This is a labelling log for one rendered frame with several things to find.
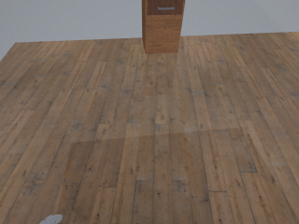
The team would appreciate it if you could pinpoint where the robot left hand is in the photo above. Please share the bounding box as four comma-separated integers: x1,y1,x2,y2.
39,214,63,224

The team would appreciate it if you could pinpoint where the drawer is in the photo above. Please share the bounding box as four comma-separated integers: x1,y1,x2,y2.
147,0,183,16

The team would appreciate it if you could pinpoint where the handle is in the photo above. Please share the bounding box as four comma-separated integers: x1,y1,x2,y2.
157,6,175,10

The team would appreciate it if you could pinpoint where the cabinet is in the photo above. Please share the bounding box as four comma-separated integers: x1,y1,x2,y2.
141,0,186,54

